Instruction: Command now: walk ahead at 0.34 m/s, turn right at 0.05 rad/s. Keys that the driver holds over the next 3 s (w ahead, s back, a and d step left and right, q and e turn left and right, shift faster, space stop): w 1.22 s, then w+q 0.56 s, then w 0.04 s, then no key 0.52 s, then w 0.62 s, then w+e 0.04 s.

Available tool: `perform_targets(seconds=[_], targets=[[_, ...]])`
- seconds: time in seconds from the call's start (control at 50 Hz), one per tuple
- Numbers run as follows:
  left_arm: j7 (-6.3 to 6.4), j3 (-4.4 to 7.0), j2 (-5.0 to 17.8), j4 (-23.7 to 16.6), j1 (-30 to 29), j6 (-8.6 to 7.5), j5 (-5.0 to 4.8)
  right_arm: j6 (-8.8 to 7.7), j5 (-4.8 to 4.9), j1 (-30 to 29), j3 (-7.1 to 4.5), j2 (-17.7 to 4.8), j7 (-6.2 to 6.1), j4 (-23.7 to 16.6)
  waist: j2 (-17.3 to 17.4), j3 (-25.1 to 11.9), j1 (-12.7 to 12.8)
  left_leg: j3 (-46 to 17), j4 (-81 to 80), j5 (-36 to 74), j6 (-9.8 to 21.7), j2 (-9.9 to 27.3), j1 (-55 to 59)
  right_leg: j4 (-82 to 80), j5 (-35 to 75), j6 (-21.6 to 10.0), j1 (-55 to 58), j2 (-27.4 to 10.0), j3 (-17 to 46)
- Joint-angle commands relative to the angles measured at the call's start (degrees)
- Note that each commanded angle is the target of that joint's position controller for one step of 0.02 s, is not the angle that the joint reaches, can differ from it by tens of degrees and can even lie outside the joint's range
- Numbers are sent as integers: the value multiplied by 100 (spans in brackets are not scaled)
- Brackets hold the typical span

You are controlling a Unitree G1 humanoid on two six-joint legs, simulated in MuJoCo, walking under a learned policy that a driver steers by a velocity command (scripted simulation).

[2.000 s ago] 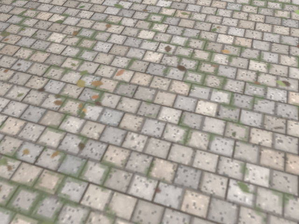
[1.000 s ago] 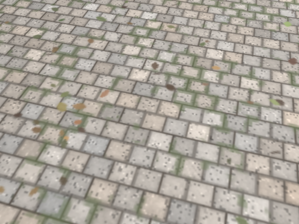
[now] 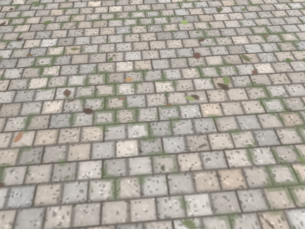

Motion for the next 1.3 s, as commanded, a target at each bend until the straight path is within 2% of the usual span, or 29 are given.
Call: perform_targets(seconds=[0.02,0.04,0.06,0.08,0.12,0.18,0.26,0.38,0.42,0.46,0.48,0.5,0.52,0.54,0.56,0.58,0.6,0.66,0.76,0.9,0.96,1.0,1.02,1.04,1.06,1.08,1.12,1.2,1.3], targets=[[33,271,631,112,1085,-78,-33,-144,-58,-885,-24,-489,38,-525,-115,-45,725,-195,470,-295,551,249,-1877,-915,66,-220,2000,-612,917],[23,405,1240,128,1547,-86,-16,-253,-71,-976,45,-238,45,-760,-1620,-98,801,434,2180,-629,236,-333,-3161,-1768,-621,-895,2689,-1838,3130],[-25,340,1121,145,1618,-177,64,-351,10,-1243,-19,-544,45,-899,-1466,156,807,-68,3348,-1423,308,-213,-3874,-2082,-859,-1444,2444,-2427,4243],[-25,235,824,61,1288,-251,72,-408,101,-1140,-61,-696,97,-882,-939,471,545,-296,3855,-1039,476,130,-4309,-2033,-782,-1355,2423,-2345,3838],[-46,159,696,-59,923,-292,76,-463,26,-1032,-62,-663,167,-755,-492,511,356,-238,3735,-102,624,423,-4279,-2119,126,-956,2245,-1919,2768],[-10,87,569,17,1073,-216,98,-417,-67,-1162,-20,-422,287,-763,-553,391,305,43,3090,705,479,459,-3812,-2191,2223,-695,1980,-1491,1603],[90,96,720,150,1308,-172,74,-367,-118,-2021,134,-123,337,-1122,-469,591,466,379,1426,1811,208,140,-3120,-2417,2420,-635,1266,-1163,823],[99,124,811,432,1559,-189,-11,-384,-23,-2602,139,-371,437,-1511,-610,807,419,348,257,2115,481,-101,-2564,-2346,2681,-503,1700,-1547,672],[118,163,936,434,1456,-132,14,-405,-38,-2225,40,-600,448,-1469,-763,389,139,472,245,1741,666,-322,-1950,-1702,4434,-374,2116,-1612,579],[133,147,933,411,1329,-28,72,-358,-32,-734,-180,-982,364,-1072,-848,-577,-621,667,264,1622,963,-570,65,106,5855,-127,1786,-1312,300],[142,60,754,291,1372,-20,162,-323,-121,345,-277,-1329,289,-863,-321,-1375,-954,-544,539,1459,1326,490,1997,1876,4111,31,356,-1047,223],[48,-192,-188,286,2259,-136,96,-320,-163,739,-319,-1617,334,-703,1362,-2374,-390,-3627,-188,-145,2350,1962,3835,4032,-798,391,-1826,125,490],[30,-70,429,318,1740,-284,-81,-313,-105,631,-180,-1071,332,-689,1000,-2083,-664,-4221,-981,-968,2142,1801,3504,4724,-1252,282,-2453,8,1159],[27,33,768,82,1078,-359,-225,-329,-85,52,-119,-866,308,-772,822,-1021,-564,-3273,-1135,-776,1860,1628,2621,4797,-819,200,-2907,-307,943],[70,26,792,0,740,-397,-192,-354,-116,-420,-72,-737,302,-888,215,-550,-352,-2589,-1288,-187,1712,1448,1624,4508,-250,160,-2667,-634,797],[112,72,773,-12,588,-377,-75,-385,-188,-701,-35,-598,316,-925,31,-219,-149,-2062,-1428,432,1628,1244,797,4162,65,176,-2370,-831,715],[126,90,685,8,743,-309,-24,-421,-272,-818,0,-505,322,-920,159,-175,89,-1710,-1588,712,1573,1067,297,3966,261,168,-1956,-1000,778],[145,52,399,-17,791,-128,7,-478,-209,-747,-5,-554,327,-796,305,66,279,-1140,-2014,934,1665,937,-394,3396,400,282,-1778,-1154,684],[114,13,393,-351,-273,-149,98,-432,-160,-275,-55,-851,170,-663,119,339,20,-481,-2154,1552,1504,715,-208,1645,2020,502,-2313,-1130,499],[-116,-104,355,-780,-1571,-250,-9,-260,-69,579,-67,-1006,144,-387,158,514,-451,-306,-1681,1734,1324,957,877,23,2280,397,-2263,-731,238],[-201,-49,576,-833,-1382,-292,-17,-147,-63,553,-110,-1128,111,-376,358,340,-185,-401,-1157,2609,1167,1192,1369,-226,1565,155,-1846,-561,185],[-160,170,997,-432,1,-305,16,-91,-85,377,-62,-1035,98,-449,313,-536,539,-12,459,4087,915,769,1055,-404,1612,-173,149,-294,-46],[-98,299,1449,-224,1106,-284,92,-112,-216,405,64,-755,89,-627,-304,-1481,903,274,2282,2750,701,423,-112,-138,1868,-573,1966,-1337,1090],[-136,369,1795,-68,1341,-244,90,-249,-168,1122,253,-60,151,-661,-1869,-2130,491,227,4117,-1056,365,-649,-2437,-802,591,-1437,3791,-2482,3815],[-145,200,1166,-146,1305,-244,58,-366,-41,739,118,-707,177,-603,-1258,-1965,743,-509,4750,-1520,444,-402,-3107,-1225,3,-1271,3716,-2393,4171],[-125,122,967,-216,852,-252,65,-440,85,209,42,-964,201,-785,-977,-1139,690,-411,4832,-1034,525,-125,-3456,-1321,291,-1042,3028,-2215,3324],[-135,52,749,-318,157,-258,121,-436,-41,-197,29,-856,154,-855,-332,-338,362,-216,4270,-201,467,324,-3097,-1631,1464,-920,1559,-1806,2240],[-147,42,706,-207,30,-358,109,-197,-95,-22,56,-515,139,-832,-463,-81,-14,-182,3542,314,292,555,-2574,-2213,2082,-970,660,-1536,1419],[-16,93,881,0,252,-327,144,-171,-109,-779,93,-418,191,-1062,-405,235,175,-101,1984,1868,148,500,-2876,-2512,2191,-763,697,-1339,458]])
Next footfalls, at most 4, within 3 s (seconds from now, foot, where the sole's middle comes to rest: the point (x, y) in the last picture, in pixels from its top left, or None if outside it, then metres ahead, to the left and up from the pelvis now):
0.48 left None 0.40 0.13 -0.77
1.00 right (184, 190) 0.70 -0.12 -0.77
1.56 left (132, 141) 0.99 0.14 -0.77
2.02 right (149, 99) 1.31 0.04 -0.77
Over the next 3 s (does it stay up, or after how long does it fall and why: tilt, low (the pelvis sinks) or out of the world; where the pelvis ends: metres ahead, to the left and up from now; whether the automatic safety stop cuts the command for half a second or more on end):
stays up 1.38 0.24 -0.02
